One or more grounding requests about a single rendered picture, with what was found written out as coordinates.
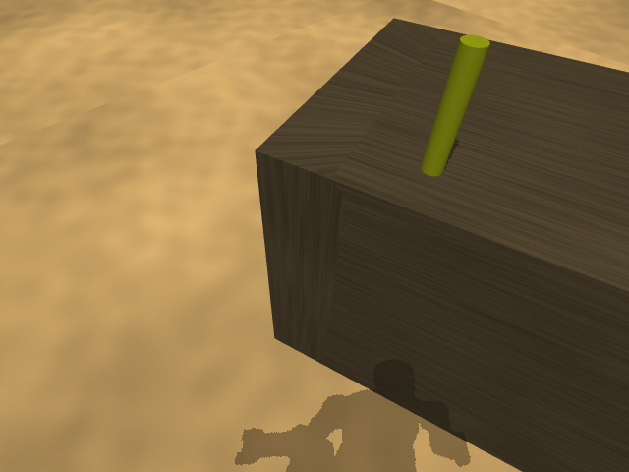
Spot can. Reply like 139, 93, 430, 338
421, 35, 490, 176

